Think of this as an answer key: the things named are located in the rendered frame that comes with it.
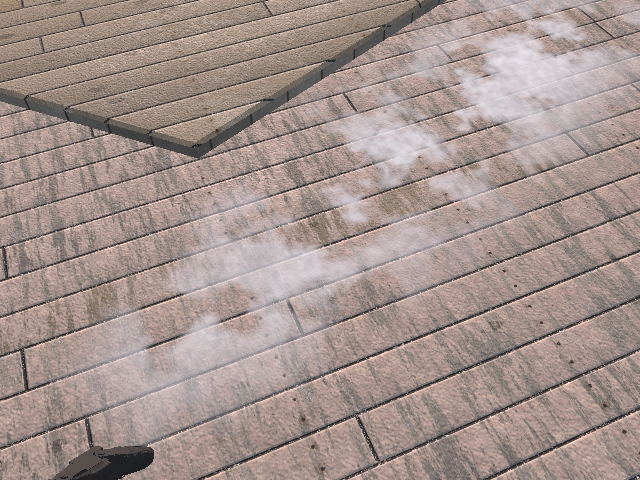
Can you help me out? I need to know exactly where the left robot hand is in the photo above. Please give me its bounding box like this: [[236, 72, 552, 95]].
[[48, 446, 154, 480]]

